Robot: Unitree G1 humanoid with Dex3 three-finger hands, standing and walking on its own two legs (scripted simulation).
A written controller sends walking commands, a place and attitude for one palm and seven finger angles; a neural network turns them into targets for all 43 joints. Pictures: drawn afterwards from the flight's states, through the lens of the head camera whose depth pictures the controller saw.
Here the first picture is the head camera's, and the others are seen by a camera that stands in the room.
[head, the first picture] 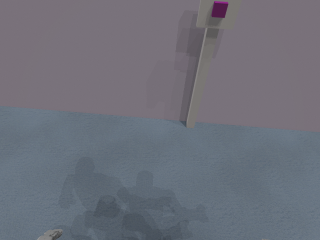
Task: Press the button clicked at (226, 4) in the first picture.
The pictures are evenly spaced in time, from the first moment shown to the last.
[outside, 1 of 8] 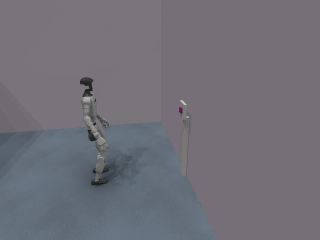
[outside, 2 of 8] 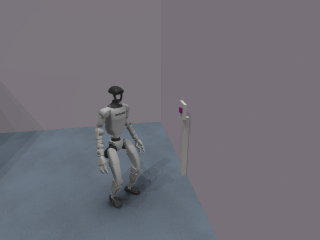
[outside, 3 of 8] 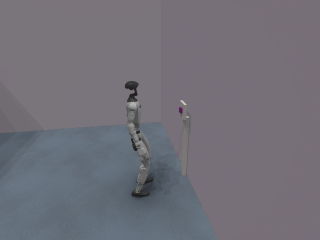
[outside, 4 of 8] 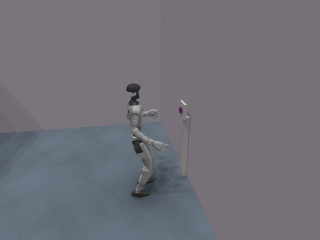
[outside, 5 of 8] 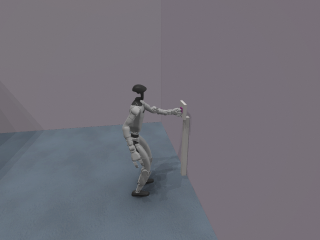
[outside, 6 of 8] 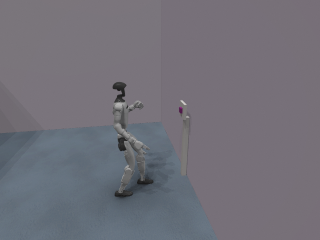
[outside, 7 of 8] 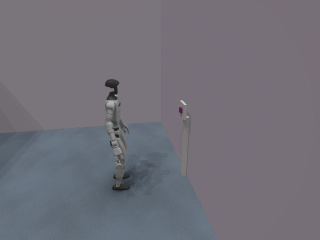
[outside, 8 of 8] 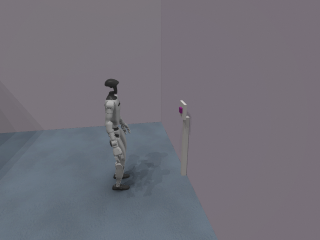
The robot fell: no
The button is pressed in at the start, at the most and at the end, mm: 0 12 0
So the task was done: yes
